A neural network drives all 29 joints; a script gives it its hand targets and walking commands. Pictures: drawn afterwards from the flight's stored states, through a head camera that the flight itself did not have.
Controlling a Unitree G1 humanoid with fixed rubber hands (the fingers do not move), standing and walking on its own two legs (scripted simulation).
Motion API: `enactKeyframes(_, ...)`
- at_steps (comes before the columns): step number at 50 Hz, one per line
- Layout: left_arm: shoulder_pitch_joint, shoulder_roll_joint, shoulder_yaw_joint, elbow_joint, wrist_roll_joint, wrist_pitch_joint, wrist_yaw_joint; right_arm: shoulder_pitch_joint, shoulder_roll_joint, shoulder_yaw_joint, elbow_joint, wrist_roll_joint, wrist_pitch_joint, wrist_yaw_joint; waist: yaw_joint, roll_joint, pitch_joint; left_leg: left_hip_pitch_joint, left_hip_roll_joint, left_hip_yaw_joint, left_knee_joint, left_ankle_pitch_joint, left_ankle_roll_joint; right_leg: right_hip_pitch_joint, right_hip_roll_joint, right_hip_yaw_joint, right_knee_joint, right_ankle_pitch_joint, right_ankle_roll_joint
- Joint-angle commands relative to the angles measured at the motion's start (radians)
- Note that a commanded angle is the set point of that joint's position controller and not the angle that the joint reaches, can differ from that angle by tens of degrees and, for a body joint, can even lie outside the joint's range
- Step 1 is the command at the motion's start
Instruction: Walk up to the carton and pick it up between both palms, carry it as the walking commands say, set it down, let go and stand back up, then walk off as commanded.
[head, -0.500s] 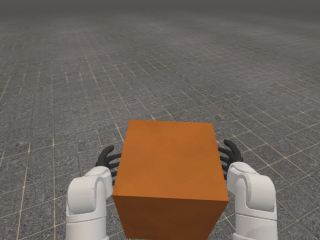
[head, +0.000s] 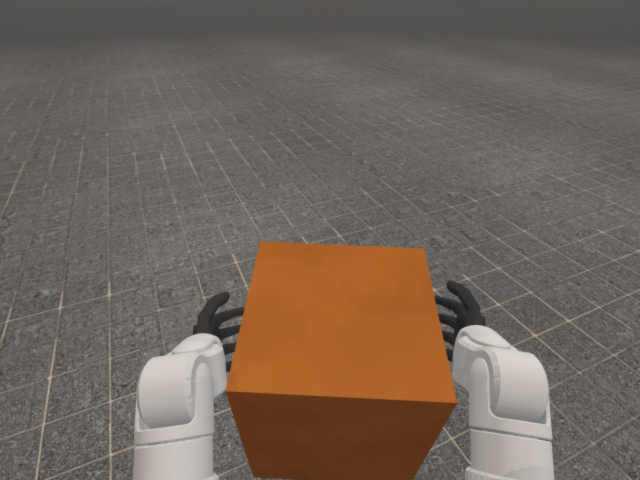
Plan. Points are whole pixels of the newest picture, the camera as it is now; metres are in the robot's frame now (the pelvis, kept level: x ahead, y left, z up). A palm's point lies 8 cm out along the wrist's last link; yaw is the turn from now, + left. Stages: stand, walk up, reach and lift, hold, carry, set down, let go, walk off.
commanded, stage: carry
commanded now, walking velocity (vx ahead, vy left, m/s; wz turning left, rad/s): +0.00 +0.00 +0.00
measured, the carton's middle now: (336, 366) +0.29 +0.00 +0.05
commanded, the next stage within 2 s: hold in 0.20 s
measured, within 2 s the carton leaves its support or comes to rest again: neither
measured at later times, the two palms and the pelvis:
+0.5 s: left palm (220, 407) +0.25 +0.14 +0.03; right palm (456, 403) +0.26 -0.16 +0.03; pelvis -0.01 +0.00 +0.00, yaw +0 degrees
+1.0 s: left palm (207, 391) +0.25 +0.15 +0.06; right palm (452, 375) +0.27 -0.15 +0.07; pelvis -0.03 +0.00 +0.00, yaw +0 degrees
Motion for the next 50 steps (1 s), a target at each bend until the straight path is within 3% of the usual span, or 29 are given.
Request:
enactKeyframes(1,-0.613,-0.576,-0.501,-0.085,-0.177,-0.068,-0.06,-0.548,0.582,0.53,0.016,0.214,0.011,0.069,0.029,-0.038,-0.11,0.036,0.116,-0.166,-0.23,0.114,0.014,-0.003,-0.134,0.144,-0.221,0.128,-0.018)
enactKeyframes(4,-0.639,-0.628,-0.56,-0.193,-0.222,-0.047,-0.054,-0.565,0.634,0.583,-0.083,0.26,0.034,0.065,0.029,-0.024,-0.11,0.039,0.121,-0.173,-0.235,0.106,0.018,-0.004,-0.132,0.146,-0.221,0.118,-0.019)
enactKeyframes(5,-0.632,-0.592,-0.522,-0.125,-0.197,-0.047,-0.055,-0.559,0.598,0.545,-0.021,0.234,0.032,0.065,0.028,-0.035,-0.106,0.033,0.121,-0.174,-0.232,0.109,0.019,0.001,-0.131,0.144,-0.222,0.122,-0.017)
enactKeyframes(10,-0.624,-0.608,-0.528,-0.123,-0.2,-0.055,-0.059,-0.558,0.611,0.557,-0.04,0.242,0.024,0.063,0.028,-0.047,-0.121,0.049,0.115,-0.168,-0.219,0.139,0.02,0.002,-0.133,0.149,-0.216,0.158,-0.022)
enactKeyframes(11,-0.273,-0.257,-0.178,0.228,0.141,-0.168,-0.076,-0.207,0.26,0.206,0.311,-0.073,-0.078,0.109,0.03,-0.032,0.408,0.165,-0.066,-0.124,-0.329,-0.083,-0.024,0.001,0.009,0.114,-0.312,-0.131,-0.017)
enactKeyframes(12,-0.363,-0.07,-0.147,0.579,0.122,-0.229,-0.077,-0.214,0.157,0.125,0.661,-0.06,-0.15,0.118,-0.008,0.01,0.407,0.141,-0.064,-0.129,-0.32,-0.117,-0.022,-0.028,0.004,0.14,-0.311,-0.175,-0.017)
enactKeyframes(13,-0.404,-0.169,-0.248,0.459,0.08,-0.311,-0.09,-0.215,0.279,0.248,0.59,-0.019,-0.235,0.122,-0.004,0.007,0.312,0.153,-0.052,-0.148,-0.305,-0.059,-0.012,-0.028,0.0,0.132,-0.295,-0.088,-0.01)
enactKeyframes(15,-0.423,-0.428,-0.445,0.233,-0.042,-0.409,-0.132,-0.329,0.458,0.462,0.225,0.079,-0.344,0.144,0.01,-0.045,0.098,0.273,-0.045,-0.176,-0.269,0.151,-0.015,0.046,0.009,0.101,-0.252,0.148,-0.003)
enactKeyframes(16,-0.477,-0.591,-0.557,0.091,-0.11,-0.445,-0.154,-0.409,0.579,0.577,0.055,0.145,-0.385,0.16,0.019,-0.038,-0.093,0.353,-0.061,-0.179,-0.237,0.326,-0.018,0.133,0.019,0.107,-0.22,0.326,0.002)
enactKeyframes(17,-0.5,-0.687,-0.605,0.017,-0.143,-0.463,-0.17,-0.469,0.638,0.634,-0.04,0.183,-0.408,0.177,0.022,-0.033,-0.246,0.404,-0.069,-0.179,-0.217,0.467,-0.023,0.216,0.033,0.116,-0.193,0.47,0.009)
enactKeyframes(18,-0.536,-0.759,-0.633,-0.056,-0.157,-0.478,-0.178,-0.56,0.694,0.7,-0.134,0.225,-0.426,0.196,0.053,-0.024,-0.376,0.447,-0.076,-0.178,-0.192,0.566,-0.021,0.273,0.049,0.13,-0.168,0.555,0.013)
enactKeyframes(20,-0.573,-0.799,-0.657,-0.119,-0.162,-0.494,-0.188,-0.627,0.762,0.775,-0.194,0.274,-0.44,0.228,0.089,-0.018,-0.452,0.454,-0.081,-0.188,-0.168,0.603,-0.014,0.289,0.06,0.147,-0.148,0.572,0.015)
enactKeyframes(25,-0.514,-0.766,-0.648,-0.04,-0.135,-0.462,-0.226,-0.484,0.768,0.698,0.018,0.226,-0.41,0.256,0.043,-0.029,-0.22,0.406,-0.073,-0.195,-0.213,0.371,-0.021,0.176,0.042,0.147,-0.21,0.32,0.003)
enactKeyframes(26,-0.513,-0.771,-0.642,-0.015,-0.127,-0.454,-0.232,-0.474,0.782,0.683,0.054,0.213,-0.399,0.261,0.042,-0.061,-0.185,0.392,-0.071,-0.199,-0.219,0.33,-0.014,0.156,0.044,0.146,-0.217,0.274,0.003)
enactKeyframes(27,-0.486,-0.761,-0.611,0.033,-0.108,-0.44,-0.237,-0.477,0.764,0.658,0.087,0.197,-0.393,0.265,0.04,-0.042,-0.135,0.374,-0.068,-0.196,-0.23,0.285,-0.014,0.139,0.039,0.149,-0.228,0.231,-0.002)
enactKeyframes(29,-0.482,-0.75,-0.572,0.087,-0.091,-0.422,-0.248,-0.503,0.748,0.632,0.116,0.178,-0.382,0.271,0.043,-0.063,-0.087,0.338,-0.071,-0.192,-0.243,0.205,-0.006,0.137,0.039,0.151,-0.241,0.154,-0.005)
enactKeyframes(32,-0.56,-0.742,-0.553,0.104,-0.088,-0.416,-0.254,-0.526,0.756,0.592,0.187,0.153,-0.368,0.279,0.03,-0.064,-0.046,0.303,-0.066,-0.191,-0.256,0.113,-0.002,0.116,0.036,0.154,-0.246,0.066,-0.011)
enactKeyframes(34,-0.583,-0.731,-0.519,0.151,-0.075,-0.413,-0.257,-0.574,0.737,0.564,0.223,0.142,-0.368,0.28,0.031,-0.043,-0.021,0.26,-0.061,-0.191,-0.27,0.034,0.003,0.121,0.037,0.156,-0.237,0.009,-0.012)
enactKeyframes(35,-0.598,-0.727,-0.508,0.17,-0.074,-0.416,-0.257,-0.603,0.731,0.56,0.227,0.14,-0.369,0.281,0.029,-0.078,-0.016,0.251,-0.059,-0.193,-0.269,0.013,0.008,0.112,0.042,0.151,-0.236,-0.018,-0.008)
enactKeyframes(37,-0.626,-0.732,-0.495,0.197,-0.065,-0.419,-0.26,-0.646,0.741,0.554,0.241,0.137,-0.373,0.284,0.04,-0.062,-0.012,0.224,-0.057,-0.192,-0.272,-0.039,0.011,0.115,0.044,0.157,-0.23,-0.07,-0.009)
enactKeyframes(43,-0.717,-0.776,-0.48,0.26,-0.065,-0.429,-0.27,-0.71,0.789,0.52,0.315,0.119,-0.384,0.292,0.038,-0.042,-0.02,0.185,-0.049,-0.196,-0.281,-0.109,0.013,0.133,0.047,0.157,-0.218,-0.123,-0.011)
enactKeyframes(49,-0.7,-0.824,-0.471,0.293,-0.051,-0.421,-0.285,-0.694,0.845,0.505,0.359,0.109,-0.377,0.309,0.042,-0.018,-0.037,0.193,-0.047,-0.191,-0.288,-0.062,0.005,0.143,0.047,0.151,-0.221,-0.068,-0.011)
enactKeyframes(50,-0.695,-0.84,-0.486,0.286,-0.059,-0.423,-0.289,-0.674,0.871,0.516,0.354,0.113,-0.376,0.311,0.036,-0.051,-0.054,0.214,-0.048,-0.194,-0.277,-0.022,0.005,0.136,0.046,0.155,-0.228,-0.042,-0.01)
